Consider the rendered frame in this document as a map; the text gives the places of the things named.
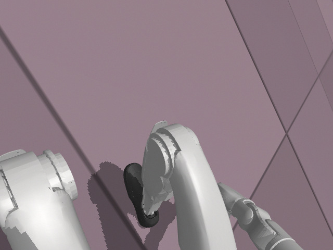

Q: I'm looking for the right robot foot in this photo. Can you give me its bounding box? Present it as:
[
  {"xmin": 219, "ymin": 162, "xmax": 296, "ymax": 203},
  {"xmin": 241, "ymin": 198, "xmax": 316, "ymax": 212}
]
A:
[{"xmin": 123, "ymin": 163, "xmax": 159, "ymax": 228}]

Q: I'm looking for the right robot hand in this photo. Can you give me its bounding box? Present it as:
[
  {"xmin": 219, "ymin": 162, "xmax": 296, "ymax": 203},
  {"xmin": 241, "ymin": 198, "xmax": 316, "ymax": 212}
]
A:
[{"xmin": 217, "ymin": 183, "xmax": 245, "ymax": 218}]

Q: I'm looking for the right robot arm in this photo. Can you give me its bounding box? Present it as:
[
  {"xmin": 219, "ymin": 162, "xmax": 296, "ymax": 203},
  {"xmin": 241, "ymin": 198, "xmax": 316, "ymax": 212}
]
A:
[{"xmin": 232, "ymin": 198, "xmax": 303, "ymax": 250}]

